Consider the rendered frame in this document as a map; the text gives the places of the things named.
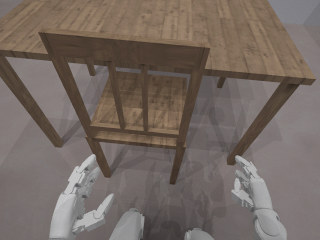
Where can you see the robot left shin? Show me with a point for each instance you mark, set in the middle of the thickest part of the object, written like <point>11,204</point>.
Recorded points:
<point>133,210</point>

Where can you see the robot right hand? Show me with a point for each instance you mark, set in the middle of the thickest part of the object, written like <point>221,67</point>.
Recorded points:
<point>253,185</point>

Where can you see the right robot thigh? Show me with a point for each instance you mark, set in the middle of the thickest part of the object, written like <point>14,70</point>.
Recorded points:
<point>197,235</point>

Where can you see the table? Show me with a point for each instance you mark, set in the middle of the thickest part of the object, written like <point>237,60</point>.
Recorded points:
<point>247,41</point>

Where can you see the chair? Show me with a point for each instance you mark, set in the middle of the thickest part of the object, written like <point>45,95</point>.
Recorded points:
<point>138,109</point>

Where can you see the robot left hand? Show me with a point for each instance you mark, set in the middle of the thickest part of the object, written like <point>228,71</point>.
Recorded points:
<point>70,204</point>

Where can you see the robot right forearm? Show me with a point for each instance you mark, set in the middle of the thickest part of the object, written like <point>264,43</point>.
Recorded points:
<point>267,225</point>

